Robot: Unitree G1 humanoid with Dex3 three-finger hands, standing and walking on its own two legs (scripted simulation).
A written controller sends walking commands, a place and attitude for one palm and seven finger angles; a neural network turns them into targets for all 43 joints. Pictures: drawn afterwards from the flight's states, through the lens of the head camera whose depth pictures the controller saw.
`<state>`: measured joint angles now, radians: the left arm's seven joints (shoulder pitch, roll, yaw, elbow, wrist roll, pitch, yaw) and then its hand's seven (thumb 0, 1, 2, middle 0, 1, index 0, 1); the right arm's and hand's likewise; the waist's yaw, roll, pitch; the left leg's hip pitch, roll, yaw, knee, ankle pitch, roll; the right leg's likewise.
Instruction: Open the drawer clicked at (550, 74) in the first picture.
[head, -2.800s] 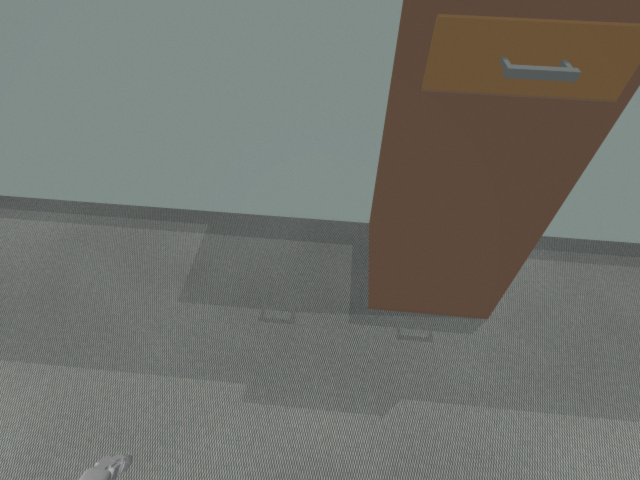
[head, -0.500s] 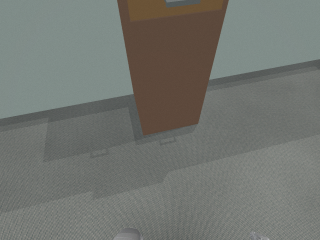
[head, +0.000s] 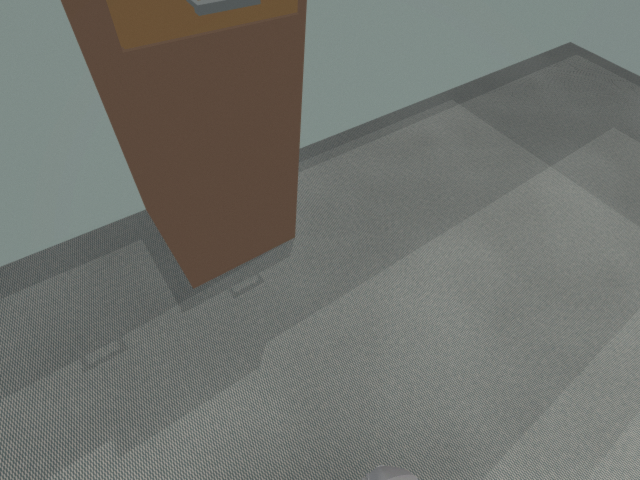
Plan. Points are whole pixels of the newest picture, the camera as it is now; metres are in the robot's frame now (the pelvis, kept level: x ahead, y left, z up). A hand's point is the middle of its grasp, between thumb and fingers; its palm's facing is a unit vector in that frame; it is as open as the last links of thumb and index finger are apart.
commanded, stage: walk to a spot facing it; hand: left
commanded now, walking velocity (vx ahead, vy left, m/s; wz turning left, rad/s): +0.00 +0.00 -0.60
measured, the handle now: out of the picture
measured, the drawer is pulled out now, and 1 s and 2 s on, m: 0.00 0.00 0.00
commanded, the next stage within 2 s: none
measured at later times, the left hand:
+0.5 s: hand out of the picture +0.14 +0.14 -0.16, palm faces -0.27 -0.93 -0.24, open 7.4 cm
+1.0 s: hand (260, 399) +0.26 +0.10 -0.18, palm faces -0.57 -0.82 -0.11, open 7.4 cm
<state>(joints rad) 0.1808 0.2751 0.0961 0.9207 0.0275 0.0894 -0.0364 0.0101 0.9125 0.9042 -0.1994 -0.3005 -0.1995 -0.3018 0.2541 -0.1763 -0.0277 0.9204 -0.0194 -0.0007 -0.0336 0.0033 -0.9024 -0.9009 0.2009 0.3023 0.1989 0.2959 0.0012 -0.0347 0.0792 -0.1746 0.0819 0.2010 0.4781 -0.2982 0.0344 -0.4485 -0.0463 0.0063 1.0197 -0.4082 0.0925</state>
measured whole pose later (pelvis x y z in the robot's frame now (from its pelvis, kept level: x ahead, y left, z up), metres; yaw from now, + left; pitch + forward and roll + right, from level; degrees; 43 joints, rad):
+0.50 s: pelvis -0.01 -0.02 -0.01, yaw -18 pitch +1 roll +0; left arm 0.17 0.21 0.06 0.90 0.03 0.04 -0.01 0.01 0.91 0.90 -0.21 -0.30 -0.21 -0.30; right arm 0.16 -0.23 -0.06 0.90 -0.01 0.05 -0.02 0.00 -0.91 -0.90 0.20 0.30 0.19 0.30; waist 0.00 0.01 0.08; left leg -0.44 0.08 0.04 0.90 -0.40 -0.09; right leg -0.28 0.04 0.09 0.52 -0.24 -0.01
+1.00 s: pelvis +0.10 -0.01 +0.00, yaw -36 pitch +0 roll -3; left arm 0.19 0.22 0.09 0.98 0.04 0.07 -0.06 0.01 0.91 0.90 -0.20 -0.30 -0.20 -0.30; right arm 0.46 -0.13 -0.02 1.03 -0.02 -0.06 -0.04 0.00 -0.90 -0.90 0.20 0.30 0.20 0.30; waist -0.02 -0.04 0.06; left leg 0.04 0.08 0.33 0.36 -0.40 0.01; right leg -0.62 -0.08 -0.07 1.05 -0.19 0.05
